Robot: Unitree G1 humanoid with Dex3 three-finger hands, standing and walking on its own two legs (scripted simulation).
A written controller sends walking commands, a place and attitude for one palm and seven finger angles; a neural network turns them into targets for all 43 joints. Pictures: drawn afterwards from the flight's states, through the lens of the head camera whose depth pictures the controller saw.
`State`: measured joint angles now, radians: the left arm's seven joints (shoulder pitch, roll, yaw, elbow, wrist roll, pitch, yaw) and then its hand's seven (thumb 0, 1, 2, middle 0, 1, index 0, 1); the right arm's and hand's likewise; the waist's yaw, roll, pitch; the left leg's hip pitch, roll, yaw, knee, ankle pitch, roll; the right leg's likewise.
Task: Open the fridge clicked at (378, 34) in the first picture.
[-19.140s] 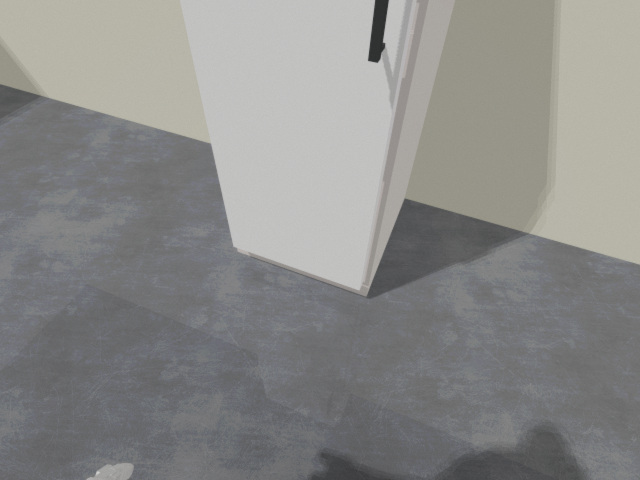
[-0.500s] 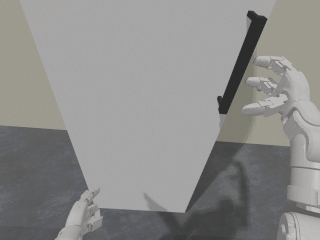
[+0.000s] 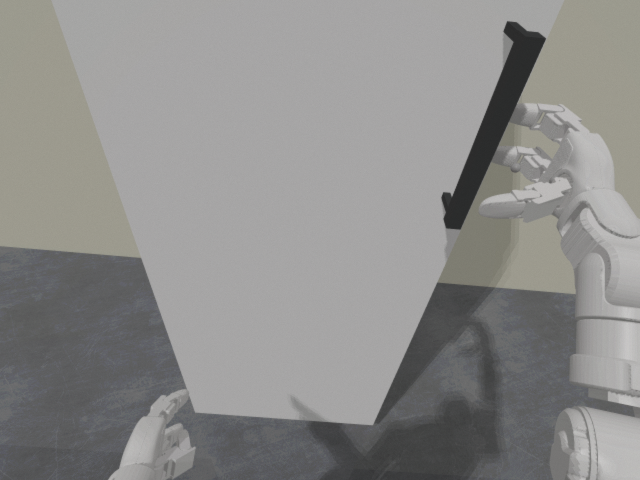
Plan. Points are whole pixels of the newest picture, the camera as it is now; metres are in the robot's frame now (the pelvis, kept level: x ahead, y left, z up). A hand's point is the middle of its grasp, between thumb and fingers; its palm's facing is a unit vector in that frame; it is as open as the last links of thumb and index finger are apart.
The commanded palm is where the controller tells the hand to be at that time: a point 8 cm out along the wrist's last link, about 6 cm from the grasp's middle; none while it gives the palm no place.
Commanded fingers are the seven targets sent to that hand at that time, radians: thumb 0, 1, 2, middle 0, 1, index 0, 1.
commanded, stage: slide the fingers in behind the handle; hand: right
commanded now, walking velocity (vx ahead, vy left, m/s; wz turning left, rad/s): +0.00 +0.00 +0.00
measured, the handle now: (479, 137) +0.43 -0.15 +0.27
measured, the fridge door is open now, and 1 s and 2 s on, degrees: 0 0 0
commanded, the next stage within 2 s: grip the handle and tug to test in 1.86 s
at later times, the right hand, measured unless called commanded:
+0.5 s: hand (526, 182) +0.36 -0.18 +0.26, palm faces +0.04 +1.00 -0.04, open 14.0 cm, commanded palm +0.34 -0.22 +0.26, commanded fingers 0.00 0.50 -0.30 0.30 1.20 0.30 1.20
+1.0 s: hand (498, 177) +0.37 -0.15 +0.26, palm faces +0.03 +1.00 -0.03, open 14.0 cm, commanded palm +0.34 -0.20 +0.26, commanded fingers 0.00 0.50 -0.30 0.30 1.20 0.30 1.20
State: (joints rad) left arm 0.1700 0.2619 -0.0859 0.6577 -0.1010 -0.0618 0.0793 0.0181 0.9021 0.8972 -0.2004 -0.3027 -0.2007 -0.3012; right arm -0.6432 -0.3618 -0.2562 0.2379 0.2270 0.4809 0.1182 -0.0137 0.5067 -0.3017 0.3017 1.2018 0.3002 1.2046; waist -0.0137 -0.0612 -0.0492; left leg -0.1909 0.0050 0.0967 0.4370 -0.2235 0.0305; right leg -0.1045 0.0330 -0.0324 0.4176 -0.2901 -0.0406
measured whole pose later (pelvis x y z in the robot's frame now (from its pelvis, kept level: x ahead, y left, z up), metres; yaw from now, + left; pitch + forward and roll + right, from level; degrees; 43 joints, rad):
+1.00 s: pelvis +0.00 +0.00 +0.00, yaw +0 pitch -2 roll +0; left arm 0.15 0.25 -0.09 0.65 -0.10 -0.04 0.07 0.02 0.90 0.90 -0.20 -0.30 -0.20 -0.30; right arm -0.56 -0.30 -0.22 0.08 0.24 0.52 0.07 -0.01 0.51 -0.30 0.30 1.20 0.30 1.20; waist -0.02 -0.07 -0.05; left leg -0.18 0.00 0.09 0.44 -0.23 0.03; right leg -0.09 0.03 -0.04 0.42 -0.29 -0.04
